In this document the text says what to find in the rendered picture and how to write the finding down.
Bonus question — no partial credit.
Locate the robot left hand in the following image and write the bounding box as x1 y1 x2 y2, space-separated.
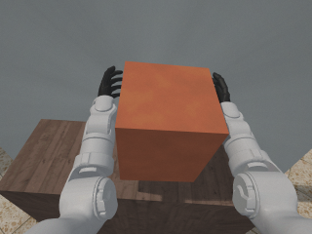
97 65 123 98

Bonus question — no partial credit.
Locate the carton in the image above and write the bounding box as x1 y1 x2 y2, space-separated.
115 61 229 182

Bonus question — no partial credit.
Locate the right robot upper arm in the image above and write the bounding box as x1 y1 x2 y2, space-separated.
232 171 312 234

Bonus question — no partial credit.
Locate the left robot upper arm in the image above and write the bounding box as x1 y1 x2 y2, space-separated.
23 175 118 234

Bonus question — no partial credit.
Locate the robot right hand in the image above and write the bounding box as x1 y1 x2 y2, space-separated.
212 72 230 103

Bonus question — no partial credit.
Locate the pedestal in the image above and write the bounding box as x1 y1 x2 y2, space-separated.
0 119 255 234

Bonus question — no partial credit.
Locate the robot right forearm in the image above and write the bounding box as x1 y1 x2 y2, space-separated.
220 101 298 207

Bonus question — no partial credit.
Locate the robot left forearm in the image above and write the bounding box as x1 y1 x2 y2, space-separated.
58 95 118 212

